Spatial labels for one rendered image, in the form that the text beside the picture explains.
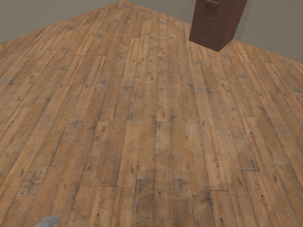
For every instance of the cabinet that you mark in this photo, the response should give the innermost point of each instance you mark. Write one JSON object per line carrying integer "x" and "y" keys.
{"x": 214, "y": 26}

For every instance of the left robot hand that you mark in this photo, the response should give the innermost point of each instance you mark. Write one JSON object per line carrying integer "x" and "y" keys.
{"x": 48, "y": 221}

